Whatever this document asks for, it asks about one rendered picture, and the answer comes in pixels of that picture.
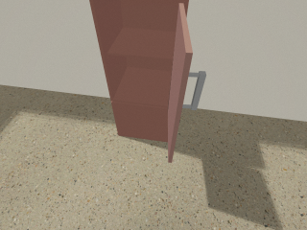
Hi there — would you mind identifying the handle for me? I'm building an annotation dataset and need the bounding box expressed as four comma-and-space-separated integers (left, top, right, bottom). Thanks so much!
182, 71, 206, 110

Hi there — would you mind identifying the cupboard door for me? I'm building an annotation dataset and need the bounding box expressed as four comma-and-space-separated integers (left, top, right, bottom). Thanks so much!
168, 3, 193, 163

